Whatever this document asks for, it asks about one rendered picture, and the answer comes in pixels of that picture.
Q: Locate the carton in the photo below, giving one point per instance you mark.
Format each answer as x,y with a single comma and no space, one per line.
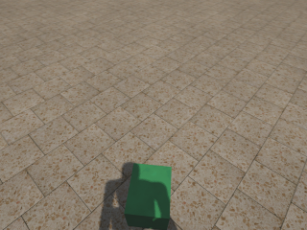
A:
149,197

